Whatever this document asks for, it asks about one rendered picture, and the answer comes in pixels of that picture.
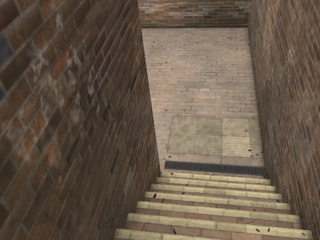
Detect stairs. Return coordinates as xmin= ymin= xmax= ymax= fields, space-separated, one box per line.
xmin=113 ymin=171 xmax=314 ymax=240

